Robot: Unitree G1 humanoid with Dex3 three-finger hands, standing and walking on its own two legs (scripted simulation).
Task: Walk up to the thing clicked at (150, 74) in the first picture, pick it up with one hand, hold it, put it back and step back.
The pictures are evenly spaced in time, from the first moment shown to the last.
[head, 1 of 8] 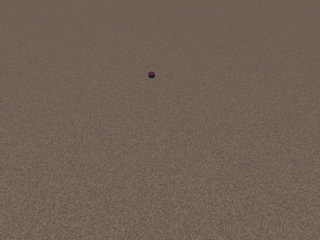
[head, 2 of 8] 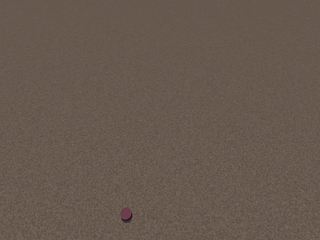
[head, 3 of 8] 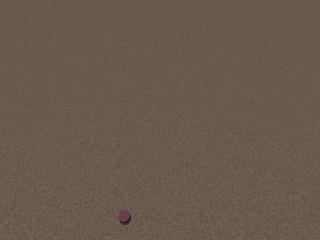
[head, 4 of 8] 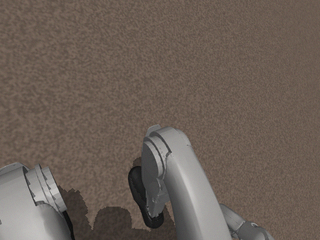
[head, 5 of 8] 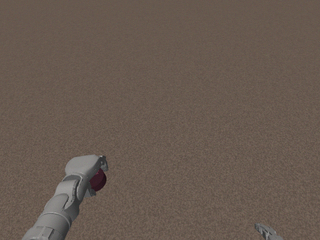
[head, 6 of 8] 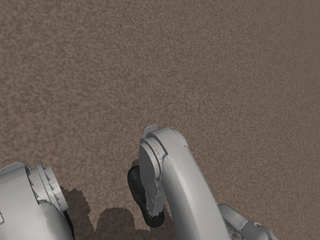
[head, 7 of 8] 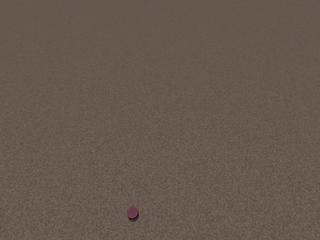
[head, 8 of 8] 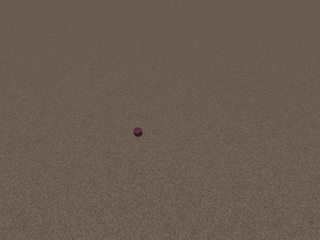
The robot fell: no
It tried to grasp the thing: yes
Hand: left
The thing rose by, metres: 0.69
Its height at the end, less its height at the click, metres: +0.00
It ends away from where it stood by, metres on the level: 0.01
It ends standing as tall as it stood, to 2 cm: yes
